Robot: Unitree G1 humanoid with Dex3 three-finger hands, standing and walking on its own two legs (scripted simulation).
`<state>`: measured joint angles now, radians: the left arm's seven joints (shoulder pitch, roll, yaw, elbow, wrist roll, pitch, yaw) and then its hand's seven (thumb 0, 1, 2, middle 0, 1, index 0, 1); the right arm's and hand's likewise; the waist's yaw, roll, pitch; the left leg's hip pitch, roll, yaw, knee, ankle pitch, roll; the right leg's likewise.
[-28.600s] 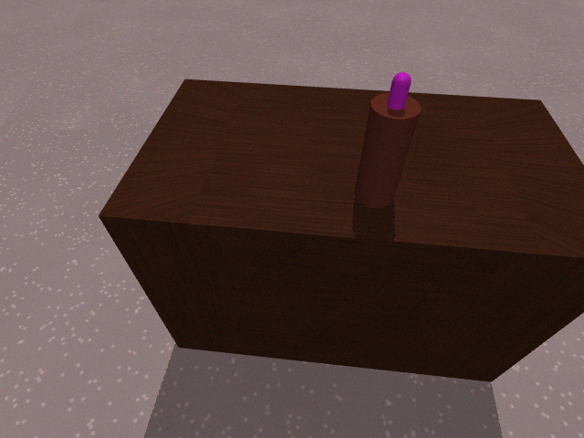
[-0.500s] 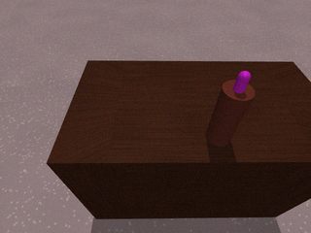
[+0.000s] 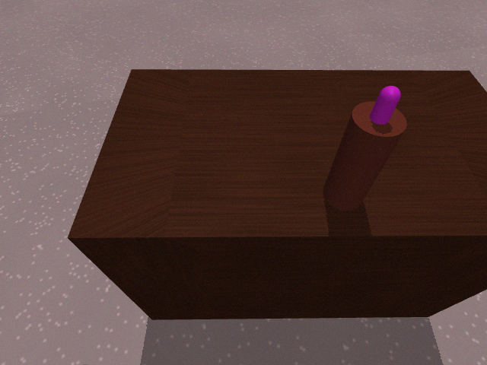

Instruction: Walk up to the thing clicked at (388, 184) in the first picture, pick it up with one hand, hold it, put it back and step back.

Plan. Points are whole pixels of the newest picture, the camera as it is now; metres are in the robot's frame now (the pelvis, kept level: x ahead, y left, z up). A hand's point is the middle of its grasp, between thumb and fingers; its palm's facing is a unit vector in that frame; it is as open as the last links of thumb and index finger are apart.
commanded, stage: step back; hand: right
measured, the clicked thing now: (363, 151) +0.49 -0.19 +0.06
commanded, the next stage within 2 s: none
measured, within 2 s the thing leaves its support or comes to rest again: neither
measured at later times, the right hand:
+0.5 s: hand out of the picture -0.03 -0.22 -0.15, palm faces -0.01 +0.90 -0.43, open 7.4 cm
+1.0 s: hand out of the picture -0.10 -0.23 -0.17, palm faces -0.04 +0.91 -0.40, open 7.4 cm
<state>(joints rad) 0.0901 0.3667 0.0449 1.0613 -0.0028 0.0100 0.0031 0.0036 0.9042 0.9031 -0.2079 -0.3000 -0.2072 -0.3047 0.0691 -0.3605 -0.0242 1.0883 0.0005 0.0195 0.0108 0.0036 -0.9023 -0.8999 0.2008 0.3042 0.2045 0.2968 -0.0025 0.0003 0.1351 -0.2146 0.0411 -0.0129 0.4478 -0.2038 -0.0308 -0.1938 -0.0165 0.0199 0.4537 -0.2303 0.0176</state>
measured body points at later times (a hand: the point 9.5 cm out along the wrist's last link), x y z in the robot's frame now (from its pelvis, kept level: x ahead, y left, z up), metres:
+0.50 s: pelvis -0.08 +0.05 -0.01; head +0.00 +0.08 +0.43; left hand +0.06 +0.35 -0.15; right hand -0.03 -0.27 -0.12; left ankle -0.08 +0.13 -0.74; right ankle -0.09 -0.09 -0.67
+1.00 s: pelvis -0.19 +0.04 -0.01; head -0.12 +0.03 +0.43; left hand -0.04 +0.34 -0.12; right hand -0.10 -0.28 -0.14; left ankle -0.23 +0.18 -0.71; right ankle -0.12 -0.07 -0.74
